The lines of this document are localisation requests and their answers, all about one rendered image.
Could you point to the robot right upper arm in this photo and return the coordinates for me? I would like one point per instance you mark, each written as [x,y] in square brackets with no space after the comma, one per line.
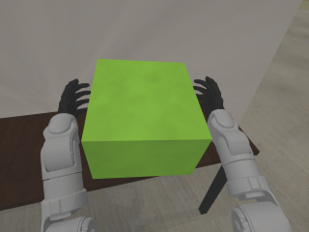
[262,216]

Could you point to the left robot forearm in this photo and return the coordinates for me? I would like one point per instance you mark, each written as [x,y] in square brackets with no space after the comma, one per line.
[64,192]

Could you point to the robot left hand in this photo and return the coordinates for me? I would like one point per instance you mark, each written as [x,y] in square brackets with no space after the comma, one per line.
[68,103]

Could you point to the robot right hand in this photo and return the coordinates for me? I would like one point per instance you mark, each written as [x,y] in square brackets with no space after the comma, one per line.
[212,98]

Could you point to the robot left upper arm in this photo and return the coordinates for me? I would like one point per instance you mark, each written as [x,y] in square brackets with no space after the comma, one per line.
[78,224]

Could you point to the right robot forearm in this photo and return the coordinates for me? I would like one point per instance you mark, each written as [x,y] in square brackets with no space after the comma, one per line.
[245,180]

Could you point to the carton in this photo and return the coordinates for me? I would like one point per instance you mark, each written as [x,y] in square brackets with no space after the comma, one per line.
[143,120]

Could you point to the table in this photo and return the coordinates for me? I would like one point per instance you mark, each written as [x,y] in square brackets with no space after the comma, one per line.
[21,183]

